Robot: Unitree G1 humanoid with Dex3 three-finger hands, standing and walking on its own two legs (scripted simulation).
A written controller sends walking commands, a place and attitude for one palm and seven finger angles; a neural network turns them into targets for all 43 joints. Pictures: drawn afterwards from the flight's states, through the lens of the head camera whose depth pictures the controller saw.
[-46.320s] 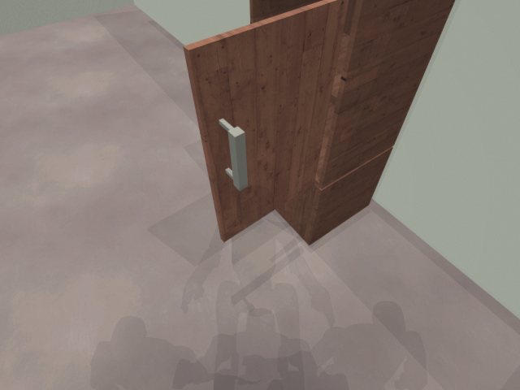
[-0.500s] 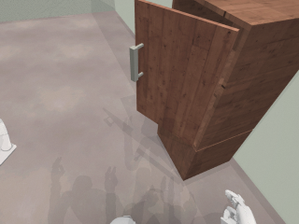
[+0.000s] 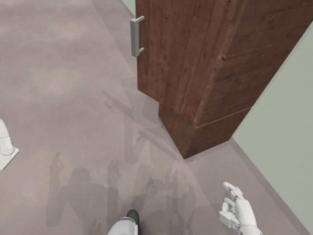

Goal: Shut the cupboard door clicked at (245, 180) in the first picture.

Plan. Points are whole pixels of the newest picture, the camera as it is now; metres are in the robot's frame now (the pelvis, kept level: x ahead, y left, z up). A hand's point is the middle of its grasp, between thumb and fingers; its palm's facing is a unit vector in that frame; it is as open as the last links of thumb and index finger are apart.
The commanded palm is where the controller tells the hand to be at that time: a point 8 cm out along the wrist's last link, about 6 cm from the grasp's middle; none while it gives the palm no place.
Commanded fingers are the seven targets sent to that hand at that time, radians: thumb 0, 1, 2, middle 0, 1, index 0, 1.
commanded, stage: stop stepping back and stand still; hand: left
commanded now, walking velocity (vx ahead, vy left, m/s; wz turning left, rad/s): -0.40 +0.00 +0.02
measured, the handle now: (138, 37) +0.85 +0.19 +0.03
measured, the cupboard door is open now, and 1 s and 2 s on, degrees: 27 27 27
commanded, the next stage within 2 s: let the arm hang, fingers relaxed in 0.80 s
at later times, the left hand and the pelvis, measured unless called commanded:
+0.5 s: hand out of the picture +0.18 +0.30 +0.18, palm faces +0.36 -0.87 -0.33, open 7.4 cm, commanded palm +0.09 +0.34 +0.20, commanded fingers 0.00 0.90 0.90 -0.20 -0.30 -0.20 -0.30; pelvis -0.05 +0.05 +0.01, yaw -2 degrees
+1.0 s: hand (26, 197) +0.17 +0.31 +0.03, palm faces +0.20 -0.92 -0.35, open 7.4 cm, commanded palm none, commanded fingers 0.00 0.90 0.90 -0.20 -0.30 -0.20 -0.30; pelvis -0.06 +0.08 +0.00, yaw +0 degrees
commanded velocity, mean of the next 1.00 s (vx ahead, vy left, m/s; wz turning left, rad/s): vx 0.10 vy -0.04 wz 0.00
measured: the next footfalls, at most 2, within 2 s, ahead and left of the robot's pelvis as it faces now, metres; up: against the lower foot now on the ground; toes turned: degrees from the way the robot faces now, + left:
left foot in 0.34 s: +0.11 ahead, +0.12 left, +0.00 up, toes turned +3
right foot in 0.66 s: -0.06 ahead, -0.02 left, +0.00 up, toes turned -9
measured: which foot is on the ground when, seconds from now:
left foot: down 0.00-0.18, up 0.20-0.32, down 0.34-0.68, up 0.70-0.92, down 0.94-1.00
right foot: down 0.00-0.36, up 0.38-0.64, down 0.66-1.00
